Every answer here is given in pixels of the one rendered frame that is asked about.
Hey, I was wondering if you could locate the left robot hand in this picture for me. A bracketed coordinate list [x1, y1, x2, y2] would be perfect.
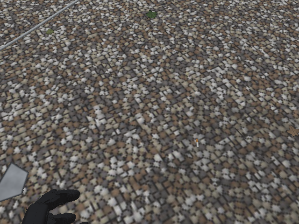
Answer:
[21, 189, 89, 224]

